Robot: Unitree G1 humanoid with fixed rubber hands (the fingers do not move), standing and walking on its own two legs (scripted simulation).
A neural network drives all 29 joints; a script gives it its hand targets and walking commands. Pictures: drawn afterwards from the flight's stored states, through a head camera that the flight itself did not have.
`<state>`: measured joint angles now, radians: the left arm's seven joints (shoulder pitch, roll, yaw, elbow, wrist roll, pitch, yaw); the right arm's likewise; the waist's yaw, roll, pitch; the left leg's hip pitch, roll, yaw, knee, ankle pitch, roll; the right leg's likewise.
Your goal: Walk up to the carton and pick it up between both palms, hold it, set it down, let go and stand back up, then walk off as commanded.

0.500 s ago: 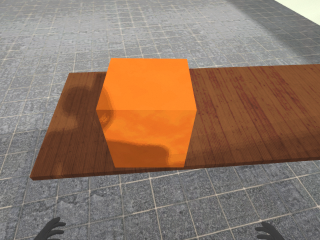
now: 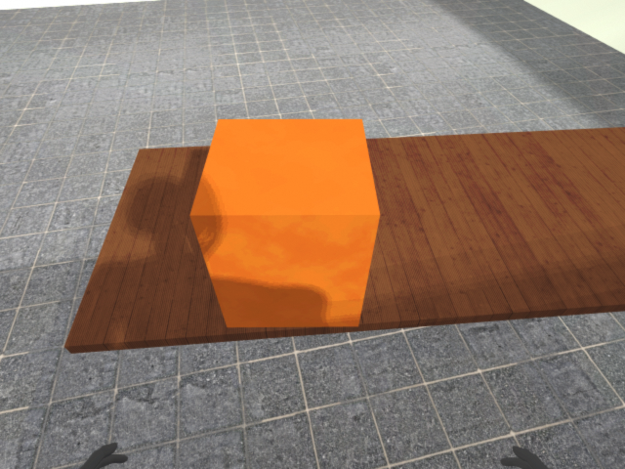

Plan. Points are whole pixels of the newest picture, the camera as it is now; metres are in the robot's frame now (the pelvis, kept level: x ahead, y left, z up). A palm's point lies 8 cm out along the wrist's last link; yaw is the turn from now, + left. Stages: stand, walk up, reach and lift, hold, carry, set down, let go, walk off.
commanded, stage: stand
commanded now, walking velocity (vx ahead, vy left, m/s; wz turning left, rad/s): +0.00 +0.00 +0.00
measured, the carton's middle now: (291, 227) +0.44 +0.03 +0.06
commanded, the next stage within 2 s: walk up in 1.16 s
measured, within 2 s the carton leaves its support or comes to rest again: neither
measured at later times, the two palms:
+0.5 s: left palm out of the picture +0.11 +0.30 -0.09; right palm out of the picture +0.09 -0.30 -0.10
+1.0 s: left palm out of the picture +0.11 +0.30 -0.09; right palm out of the picture +0.10 -0.30 -0.10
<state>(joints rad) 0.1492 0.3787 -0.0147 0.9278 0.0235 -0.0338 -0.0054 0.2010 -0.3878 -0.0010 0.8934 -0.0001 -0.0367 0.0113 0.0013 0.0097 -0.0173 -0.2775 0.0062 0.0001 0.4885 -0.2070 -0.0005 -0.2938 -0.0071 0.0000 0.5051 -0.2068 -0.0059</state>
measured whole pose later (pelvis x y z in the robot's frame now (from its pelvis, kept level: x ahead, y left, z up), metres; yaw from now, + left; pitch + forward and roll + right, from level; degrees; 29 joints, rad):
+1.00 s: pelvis +0.01 +0.00 +0.00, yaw +0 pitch +0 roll +0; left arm 0.14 0.37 -0.01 0.95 0.02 -0.03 -0.01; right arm 0.20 -0.38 0.00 0.93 0.00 -0.04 0.01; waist 0.00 0.00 -0.03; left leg -0.26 0.01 0.00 0.44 -0.19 0.00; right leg -0.28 -0.01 0.00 0.46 -0.19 0.00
